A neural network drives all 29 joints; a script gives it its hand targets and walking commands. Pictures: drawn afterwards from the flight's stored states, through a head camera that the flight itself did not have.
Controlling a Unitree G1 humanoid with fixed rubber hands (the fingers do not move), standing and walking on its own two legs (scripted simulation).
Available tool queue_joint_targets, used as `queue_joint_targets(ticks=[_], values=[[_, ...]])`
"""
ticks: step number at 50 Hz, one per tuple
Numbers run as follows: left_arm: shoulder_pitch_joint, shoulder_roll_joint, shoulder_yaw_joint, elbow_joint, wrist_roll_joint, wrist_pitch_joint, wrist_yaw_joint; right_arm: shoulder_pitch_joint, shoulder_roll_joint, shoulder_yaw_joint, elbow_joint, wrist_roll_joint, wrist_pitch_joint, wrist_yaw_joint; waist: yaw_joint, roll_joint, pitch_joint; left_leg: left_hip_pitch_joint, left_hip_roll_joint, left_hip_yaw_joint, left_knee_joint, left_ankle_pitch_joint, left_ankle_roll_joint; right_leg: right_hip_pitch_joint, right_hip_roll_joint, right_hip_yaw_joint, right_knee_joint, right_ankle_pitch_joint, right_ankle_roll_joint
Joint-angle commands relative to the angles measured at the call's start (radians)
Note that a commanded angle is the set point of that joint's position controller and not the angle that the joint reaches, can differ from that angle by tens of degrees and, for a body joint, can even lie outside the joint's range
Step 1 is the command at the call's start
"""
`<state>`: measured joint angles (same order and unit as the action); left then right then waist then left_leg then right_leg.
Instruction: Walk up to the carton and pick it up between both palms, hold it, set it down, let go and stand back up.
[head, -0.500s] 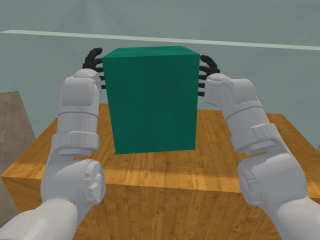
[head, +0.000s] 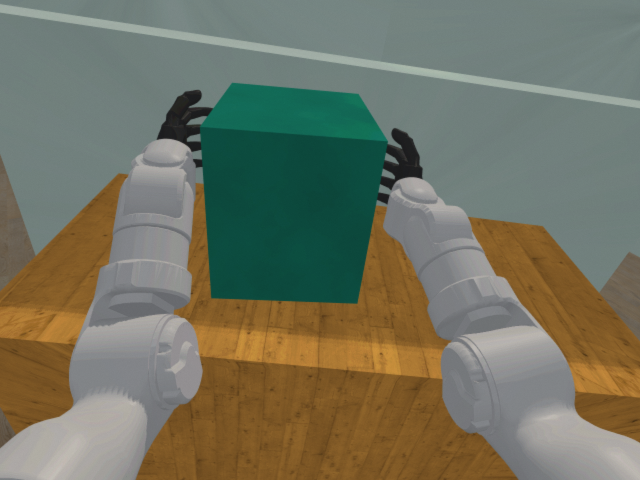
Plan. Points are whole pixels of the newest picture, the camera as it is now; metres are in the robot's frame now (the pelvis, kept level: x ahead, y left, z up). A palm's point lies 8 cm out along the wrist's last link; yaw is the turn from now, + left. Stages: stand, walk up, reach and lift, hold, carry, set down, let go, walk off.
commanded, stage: set down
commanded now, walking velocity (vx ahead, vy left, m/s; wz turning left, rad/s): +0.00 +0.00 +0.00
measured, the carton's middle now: (291, 187) +0.44 +0.01 +0.22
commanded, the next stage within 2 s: none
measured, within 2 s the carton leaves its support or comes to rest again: neither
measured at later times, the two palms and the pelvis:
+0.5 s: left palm (210, 154) +0.42 +0.11 +0.27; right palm (422, 217) +0.36 -0.15 +0.23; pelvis -0.01 +0.01 +0.00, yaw -3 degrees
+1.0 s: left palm (220, 176) +0.45 +0.10 +0.22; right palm (417, 236) +0.37 -0.16 +0.19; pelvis +0.01 +0.02 +0.00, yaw -2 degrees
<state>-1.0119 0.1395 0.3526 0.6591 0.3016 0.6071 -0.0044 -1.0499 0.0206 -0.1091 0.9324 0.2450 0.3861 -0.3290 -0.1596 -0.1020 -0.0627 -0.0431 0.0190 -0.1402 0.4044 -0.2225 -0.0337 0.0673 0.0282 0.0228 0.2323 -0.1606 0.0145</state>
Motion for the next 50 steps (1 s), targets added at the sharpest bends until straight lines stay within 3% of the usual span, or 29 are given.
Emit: queue_joint_targets(ticks=[1, 4, 9, 14, 20, 26, 35, 39, 43, 50], values=[[-0.808, -0.804, -0.454, -0.197, -0.220, -0.106, -0.123, -0.955, 0.462, 0.202, -0.502, 0.079, -0.175, 0.137, -0.069, 0.293, -0.557, 0.280, -0.064, 0.117, 0.052, 0.635, -0.117, -0.002, 0.058, -0.104, 0.009, 0.340, 0.008], [-0.780, -0.812, -0.460, -0.166, -0.215, -0.109, -0.112, -0.937, 0.461, 0.205, -0.505, 0.062, -0.178, 0.140, -0.065, 0.293, -0.532, 0.256, -0.066, 0.116, 0.035, 0.546, -0.106, -0.009, 0.048, -0.098, 0.004, 0.302, 0.009], [-0.705, -0.795, -0.394, -0.046, -0.181, -0.107, -0.125, -0.931, 0.465, 0.206, -0.488, 0.031, -0.175, 0.142, -0.034, 0.225, -0.475, 0.174, -0.069, 0.127, -0.012, 0.380, -0.065, 0.019, 0.037, -0.090, 0.010, 0.287, 0.023], [-0.694, -0.774, -0.322, 0.049, -0.157, -0.131, -0.133, -0.948, 0.489, 0.212, -0.465, 0.010, -0.181, 0.157, 0.001, 0.155, -0.481, 0.145, -0.071, 0.140, -0.041, 0.301, -0.029, 0.033, 0.039, -0.084, 0.012, 0.292, 0.032], [-0.712, -0.757, -0.251, 0.164, -0.139, -0.184, -0.137, -0.951, 0.530, 0.174, -0.410, -0.047, -0.197, 0.172, 0.022, 0.091, -0.469, 0.111, -0.071, 0.160, -0.082, 0.201, 0.005, 0.015, 0.038, -0.078, 0.002, 0.267, 0.033], [-0.715, -0.755, -0.236, 0.242, -0.137, -0.225, -0.140, -0.925, 0.535, 0.114, -0.348, -0.087, -0.219, 0.174, 0.006, 0.115, -0.445, 0.115, -0.066, 0.170, -0.086, 0.194, -0.004, -0.015, 0.037, -0.077, -0.011, 0.263, 0.026], [-0.723, -0.803, -0.332, 0.190, -0.190, -0.270, -0.132, -0.888, 0.539, 0.117, -0.368, -0.078, -0.247, 0.152, -0.050, 0.231, -0.524, 0.190, -0.063, 0.150, -0.018, 0.377, -0.057, -0.043, 0.035, -0.080, -0.001, 0.386, 0.017], [-0.720, -0.810, -0.365, 0.163, -0.210, -0.284, -0.129, -0.860, 0.540, 0.130, -0.374, -0.072, -0.251, 0.144, -0.068, 0.253, -0.539, 0.213, -0.058, 0.139, 0.001, 0.434, -0.073, -0.058, 0.038, -0.083, 0.003, 0.402, 0.015], [-0.716, -0.815, -0.390, 0.150, -0.229, -0.298, -0.128, -0.863, 0.551, 0.161, -0.411, -0.064, -0.257, 0.136, -0.071, 0.252, -0.573, 0.219, -0.057, 0.128, 0.016, 0.471, -0.077, -0.062, 0.041, -0.085, 0.010, 0.427, 0.016], [-0.693, -0.790, -0.355, 0.199, -0.219, -0.321, -0.143, -0.854, 0.577, 0.183, -0.438, -0.078, -0.254, 0.128, -0.057, 0.201, -0.574, 0.165, -0.058, 0.130, -0.003, 0.402, -0.049, -0.037, 0.039, -0.079, 0.022, 0.450, 0.025]])
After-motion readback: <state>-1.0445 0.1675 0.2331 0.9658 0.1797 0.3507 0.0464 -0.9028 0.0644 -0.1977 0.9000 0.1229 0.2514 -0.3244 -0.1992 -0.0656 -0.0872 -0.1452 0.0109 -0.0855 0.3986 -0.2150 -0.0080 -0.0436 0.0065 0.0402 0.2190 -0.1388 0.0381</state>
